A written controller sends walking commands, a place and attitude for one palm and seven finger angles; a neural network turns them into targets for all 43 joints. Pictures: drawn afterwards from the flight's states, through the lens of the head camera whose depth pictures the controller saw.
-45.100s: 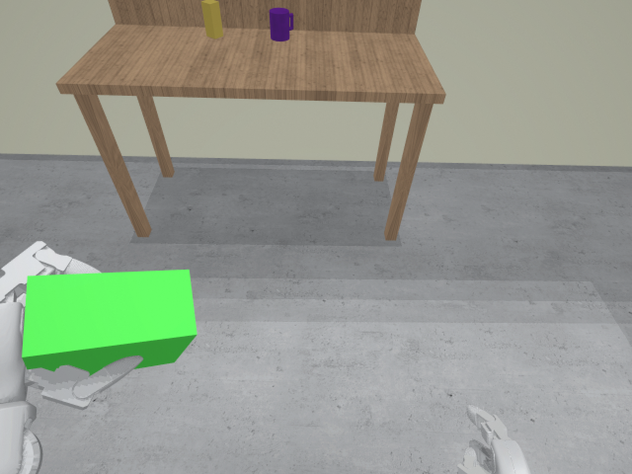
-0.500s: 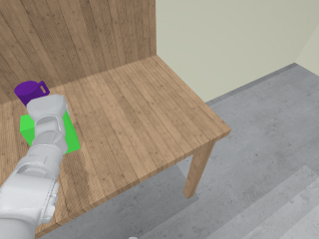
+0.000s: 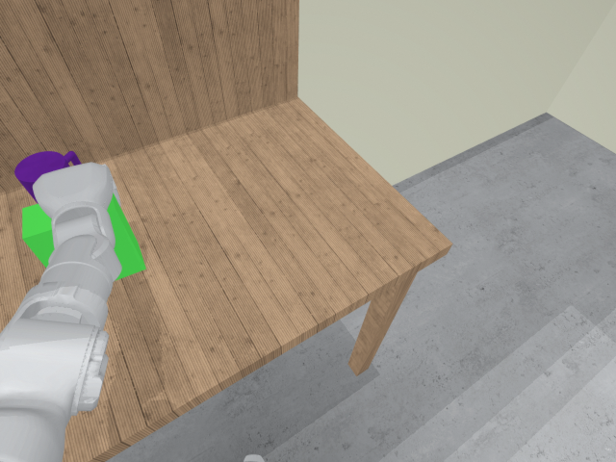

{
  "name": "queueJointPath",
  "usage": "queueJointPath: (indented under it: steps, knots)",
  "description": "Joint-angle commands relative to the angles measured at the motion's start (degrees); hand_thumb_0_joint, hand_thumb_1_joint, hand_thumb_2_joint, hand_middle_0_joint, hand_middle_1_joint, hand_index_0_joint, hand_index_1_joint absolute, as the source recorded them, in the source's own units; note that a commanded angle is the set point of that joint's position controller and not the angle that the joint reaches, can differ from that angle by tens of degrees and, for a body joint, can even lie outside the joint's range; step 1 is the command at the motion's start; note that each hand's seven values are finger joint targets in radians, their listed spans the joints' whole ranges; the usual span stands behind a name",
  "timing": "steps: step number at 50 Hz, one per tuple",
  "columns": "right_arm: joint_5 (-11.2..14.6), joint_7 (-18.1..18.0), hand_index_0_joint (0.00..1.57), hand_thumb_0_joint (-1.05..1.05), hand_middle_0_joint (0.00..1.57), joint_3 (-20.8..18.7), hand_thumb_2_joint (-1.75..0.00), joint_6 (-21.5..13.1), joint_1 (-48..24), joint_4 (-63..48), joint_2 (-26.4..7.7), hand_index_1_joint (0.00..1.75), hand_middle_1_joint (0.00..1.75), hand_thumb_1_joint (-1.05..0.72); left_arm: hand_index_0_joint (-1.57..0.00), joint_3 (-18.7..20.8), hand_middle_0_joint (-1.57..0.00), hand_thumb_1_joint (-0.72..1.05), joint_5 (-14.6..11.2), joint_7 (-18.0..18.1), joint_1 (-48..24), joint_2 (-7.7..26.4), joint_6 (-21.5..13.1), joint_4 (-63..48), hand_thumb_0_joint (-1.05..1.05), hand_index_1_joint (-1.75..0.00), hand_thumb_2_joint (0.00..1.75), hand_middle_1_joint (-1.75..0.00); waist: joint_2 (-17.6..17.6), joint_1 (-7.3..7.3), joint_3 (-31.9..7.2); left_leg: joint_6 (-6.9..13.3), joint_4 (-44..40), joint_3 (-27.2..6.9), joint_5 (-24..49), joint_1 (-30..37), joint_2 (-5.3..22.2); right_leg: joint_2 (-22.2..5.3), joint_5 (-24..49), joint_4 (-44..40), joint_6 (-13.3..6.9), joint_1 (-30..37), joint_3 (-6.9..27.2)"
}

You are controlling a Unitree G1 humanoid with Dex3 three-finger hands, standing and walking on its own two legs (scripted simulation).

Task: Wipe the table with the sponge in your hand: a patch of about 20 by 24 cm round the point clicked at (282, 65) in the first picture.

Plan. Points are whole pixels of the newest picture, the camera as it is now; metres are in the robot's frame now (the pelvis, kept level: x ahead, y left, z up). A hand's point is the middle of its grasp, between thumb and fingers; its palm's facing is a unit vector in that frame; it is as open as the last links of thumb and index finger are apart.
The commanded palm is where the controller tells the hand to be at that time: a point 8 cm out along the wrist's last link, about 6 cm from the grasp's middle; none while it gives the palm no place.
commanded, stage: slide back across to the first lane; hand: left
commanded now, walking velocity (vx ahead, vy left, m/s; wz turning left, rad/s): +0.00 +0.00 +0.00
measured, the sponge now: (95, 250) +0.42 +0.31 +0.00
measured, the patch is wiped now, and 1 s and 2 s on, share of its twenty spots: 1.00 1.00 1.00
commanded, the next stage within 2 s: wipe back along the first lane in 0.42 s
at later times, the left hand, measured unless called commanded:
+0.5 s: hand (54, 230) +0.42 +0.34 +0.06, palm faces -0.07 -0.01 -1.00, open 10.2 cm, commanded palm +0.38 +0.33 +0.10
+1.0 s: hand (47, 253) +0.38 +0.34 +0.05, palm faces -0.06 +0.01 -1.00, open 10.2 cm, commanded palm +0.34 +0.31 +0.08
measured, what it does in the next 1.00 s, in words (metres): stands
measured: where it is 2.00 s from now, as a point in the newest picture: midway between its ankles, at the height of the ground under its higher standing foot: outside the picture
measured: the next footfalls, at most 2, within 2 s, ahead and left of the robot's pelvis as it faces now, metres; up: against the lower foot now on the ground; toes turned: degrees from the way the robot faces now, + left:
none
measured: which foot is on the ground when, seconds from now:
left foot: down 0.00-1.00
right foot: down 0.00-1.00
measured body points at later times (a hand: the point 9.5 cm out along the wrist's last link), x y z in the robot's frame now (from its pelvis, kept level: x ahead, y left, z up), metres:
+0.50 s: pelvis +0.03 +0.01 +0.01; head +0.06 +0.01 +0.46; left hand +0.42 +0.34 +0.11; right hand +0.13 -0.25 -0.11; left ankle +0.05 +0.10 -0.71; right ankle +0.00 -0.13 -0.71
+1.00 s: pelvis +0.04 +0.00 +0.02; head +0.06 +0.00 +0.46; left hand +0.38 +0.33 +0.11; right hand +0.18 -0.25 -0.10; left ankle +0.05 +0.10 -0.71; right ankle +0.00 -0.13 -0.71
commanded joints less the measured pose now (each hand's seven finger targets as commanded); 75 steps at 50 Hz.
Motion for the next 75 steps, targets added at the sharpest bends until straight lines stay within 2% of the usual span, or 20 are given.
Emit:
queueJointPath:
  steps: [1, 4, 5, 8, 12, 18, 20, 29, 30, 33, 35, 40, 44, 49, 55, 56, 67, 70, 72, 75]
  knots:
    - [-0.2, -0.3, 0.2, 0.0, 0.2, -3.1, -0.9, -2.1, -0.7, -6.2, -9.1, 0.3, 0.3, -0.9, -1.2, 2.0, -1.2, 0.1, 1.8, 2.1, -20.0, 17.1, 2.0, -7.6, 0.0, -1.6, 1.3, -1.6, 2.2, 1.75, -15.2, 1.4, -7.9, -0.6, 1.9, 18.3, 0.0, 0.1, 3.6, -6.6, -2.9, 0.7, -2.6]
    - [-0.2, 0.1, 0.2, 0.0, 0.2, -3.0, -0.9, -2.0, -1.0, -6.7, -9.0, 0.3, 0.3, -0.9, -1.2, 2.6, -1.2, 0.1, 1.5, 1.6, -14.9, 17.1, 2.2, -6.8, 0.0, -1.6, 1.3, -1.6, -0.1, 2.75, -15.3, 1.4, -8.0, -0.4, 3.3, 18.2, -0.1, 0.2, 4.7, -7.3, -2.9, 2.8, -2.7]
    - [-0.2, 0.1, 0.2, 0.0, 0.2, -3.0, -0.9, -2.1, -1.4, -6.9, -8.9, 0.3, 0.3, -0.9, -1.2, 2.2, -1.2, 0.1, 1.4, 1.2, -15.8, 16.3, 1.7, -8.3, 0.0, -1.6, 1.3, -1.6, 1.7, 2.7, -15.8, 1.3, -8.1, -0.9, 5.1, 19.8, 0.1, 0.2, 5.9, -6.9, -3.2, 2.3, -2.9]
    - [-0.1, 0.1, 0.2, 0.0, 0.2, -2.9, -0.9, -1.7, -1.5, -7.1, -9.2, 0.3, 0.3, -0.9, -1.2, 3.3, -1.2, 0.1, 1.9, 1.0, -13.5, 18.4, 1.6, -8.1, 0.0, -1.6, 1.3, -1.6, 0.4, 3.03, -13.9, 1.4, -8.4, -0.6, 4.3, 19.1, -0.2, 0.2, 5.4, -7.6, -3.1, 3.0, -2.8]
    - [-0.3, 0.4, 0.2, 0.0, 0.2, -3.1, -0.9, -1.5, -2.1, -7.6, -9.1, 0.3, 0.3, -0.9, -1.2, 3.1, -1.2, 0.1, 1.8, 0.6, -9.9, 16.7, 1.1, -9.9, 0.0, -1.6, 1.3, -1.6, 1.6, 3.81, -14.2, 1.2, -8.3, -0.7, 7.6, 21.3, -0.1, 0.3, 7.3, -7.4, -3.4, 3.4, -3.2]
    - [-0.1, 0.6, 0.2, 0.0, 0.2, -3.0, -0.9, -0.1, -3.8, -8.6, -9.3, 0.3, 0.3, -0.9, -1.2, 4.8, -1.2, 0.1, 1.2, -0.2, -4.4, 18.0, 0.7, -13.3, 0.0, -1.6, 1.3, -1.6, -0.7, 4.62, -14.3, 1.4, -7.8, 0.3, 12.7, 21.3, -0.7, 0.0, 13.3, -8.0, -3.3, 7.9, -2.7]
    - [0.0, 0.6, 0.2, 0.0, 0.2, -3.0, -0.9, 0.3, -4.7, -8.8, -9.4, 0.3, 0.3, -0.9, -1.2, 6.6, -1.2, 0.1, 0.9, -0.5, -3.2, 19.8, 0.4, -15.3, 0.0, -1.6, 1.3, -1.6, 1.0, 5.25, -14.8, 1.4, -7.8, 0.2, 14.9, 22.0, -0.7, -0.3, 15.5, -7.9, -3.6, 9.2, -2.5]
    - [0.2, 0.2, 0.2, 0.0, 0.2, -3.1, -0.9, 1.2, -5.9, -9.7, -9.4, 0.3, 0.3, -0.9, -1.2, 2.4, -1.2, 0.1, 0.3, -4.0, 3.7, 14.4, -1.0, -20.0, 0.0, -1.6, 1.3, -1.6, -1.4, 3.94, -11.6, 1.9, -7.7, 0.8, 16.4, 23.8, -0.9, -0.5, 19.0, -9.7, -3.5, 10.1, -2.2]
    - [0.3, 0.1, 0.2, 0.0, 0.2, -3.1, -0.9, 1.0, -6.6, -9.9, -9.0, 0.3, 0.3, -0.9, -1.2, 1.2, -1.2, 0.1, -0.4, -4.4, 2.9, 12.4, -1.8, -22.2, 0.0, -1.6, 1.3, -1.6, 0.6, 3.94, -12.3, 1.9, -7.8, 0.7, 18.1, 25.2, -0.8, -0.6, 20.4, -9.5, -3.7, 10.1, -2.2]
    - [0.3, -0.1, 0.2, 0.0, 0.2, -3.1, -0.9, 1.6, -6.8, -9.9, -9.4, 0.3, 0.3, -0.9, -1.2, 3.4, -1.2, 0.1, -0.8, -4.5, 7.0, 14.4, -2.1, -22.7, 0.0, -1.6, 1.3, -1.6, -1.4, 4.62, -12.3, 1.8, -7.6, 1.1, 17.4, 24.2, -1.2, -0.6, 21.2, -9.8, -3.6, 11.7, -1.9]
    - [0.4, 0.0, 0.2, 0.0, 0.2, -3.1, -0.9, 1.5, -7.9, -10.4, -9.0, 0.3, 0.3, -0.9, -1.2, 2.3, -1.2, 0.1, -2.0, -4.5, 8.9, 11.8, -2.2, -25.0, 0.0, -1.6, 1.3, -1.6, 0.2, 5.1, -12.6, 1.8, -7.8, 1.2, 18.9, 24.7, -1.2, -0.7, 22.8, -9.6, -3.8, 12.4, -1.9]
    - [0.6, 0.0, 0.2, 0.0, 0.2, -2.7, -0.9, 1.9, -9.0, -10.6, -9.4, 0.3, 0.3, -0.9, -1.2, 3.7, -1.2, 0.1, -3.4, -4.4, 13.2, 12.3, -0.7, -24.7, 0.0, -1.6, 1.3, -1.6, -2.2, 5.69, -10.8, 1.7, -8.5, 1.4, 16.8, 22.7, -1.4, -0.8, 22.3, -10.0, -3.6, 13.7, -1.7]
    - [0.7, 0.3, 0.2, 0.0, 0.2, -2.8, -0.9, 2.0, -9.7, -11.4, -9.0, 0.3, 0.3, -0.9, -1.2, -0.6, -1.2, 0.1, -3.3, -4.6, 16.2, 7.2, 0.5, -26.9, 0.0, -1.6, 1.3, -1.6, -2.0, 5.3, -10.4, 1.5, -8.6, 1.0, 17.1, 24.3, -1.2, -0.6, 20.7, -10.0, -3.6, 12.4, -2.5]
    - [0.9, 0.4, 0.2, 0.0, 0.2, -2.6, -0.9, 1.8, -11.4, -12.5, -8.8, 0.3, 0.3, -0.9, -1.2, -0.1, -1.2, 0.1, -5.3, -4.6, 22.9, 5.9, 1.9, -31.3, 0.0, -1.6, 1.3, -1.6, -4.1, 6.35, -10.7, 1.5, -9.0, 0.8, 17.1, 24.5, -1.3, -0.5, 21.0, -10.2, -3.5, 14.5, -2.6]
    - [1.3, 0.1, 0.2, 0.0, 0.2, -2.1, -0.9, 1.5, -13.7, -12.8, -8.5, 0.3, 0.3, -0.9, -1.2, -2.3, -1.2, 0.1, -6.0, -5.1, 21.3, 3.5, 4.3, -35.8, 0.0, -1.6, 1.3, -1.6, -2.9, 6.01, -6.7, 1.4, -11.2, -0.2, 13.3, 25.2, -1.0, -0.4, 15.2, -11.0, -3.7, 12.7, -3.3]
    - [1.2, -0.1, 0.2, 0.0, 0.2, -2.2, -0.9, 1.5, -13.7, -12.5, -8.7, 0.3, 0.3, -0.9, -1.2, -1.2, -1.2, 0.1, -5.6, -5.0, 22.0, 5.0, 4.6, -35.2, 0.0, -1.6, 1.3, -1.6, -2.9, 6.59, -6.5, 1.4, -11.2, -0.5, 12.8, 25.7, -1.1, -0.2, 14.2, -11.4, -3.8, 12.4, -3.3]
    - [1.0, 0.6, 0.2, 0.0, 0.2, -1.8, -0.9, 0.5, -16.5, -14.2, -7.6, 0.3, 0.3, -0.9, -1.2, -3.7, -1.2, 0.1, -6.7, -5.0, 32.3, -0.4, 5.5, -42.9, 0.0, -1.6, 1.3, -1.6, -3.4, 7.9, -6.6, 1.2, -11.3, -0.3, 14.4, 26.5, -1.1, -0.2, 16.0, -10.9, -4.0, 14.8, -3.4]
    - [1.0, 0.6, 0.2, 0.0, 0.2, -1.7, -0.9, 0.4, -17.6, -13.8, -7.8, 0.3, 0.3, -0.9, -1.2, -1.5, -1.2, 0.1, -6.8, -4.8, 33.7, 1.7, 6.2, -44.5, 0.0, -1.6, 1.3, -1.6, -2.9, 8.39, -5.7, 1.1, -11.7, -0.3, 14.6, 26.3, -1.0, -0.4, 17.1, -11.0, -4.2, 15.7, -2.6]
    - [1.1, 0.7, 0.2, 0.0, 0.2, -1.5, -0.9, 0.3, -18.2, -14.4, -7.3, 0.3, 0.3, -0.9, -1.2, -3.8, -1.2, 0.1, -7.3, -4.8, 35.0, -1.1, 6.4, -46.0, 0.0, -1.6, 1.3, -1.6, -3.6, 8.17, -5.4, 1.1, -11.6, -0.1, 14.1, 26.6, -1.2, -0.3, 16.7, -11.0, -3.9, 15.6, -3.1]
    - [1.0, 0.7, 0.2, 0.0, 0.2, -1.6, -0.9, 0.0, -19.3, -14.1, -7.4, 0.3, 0.3, -0.9, -1.2, -2.1, -1.2, 0.1, -7.7, -4.5, 37.9, 0.0, 7.0, -47.5, 0.0, -1.6, 1.3, -1.6, -3.2, 9.11, -5.3, 1.0, -12.1, -0.2, 14.0, 26.8, -1.1, -0.4, 16.8, -11.2, -4.1, 16.3, -2.5]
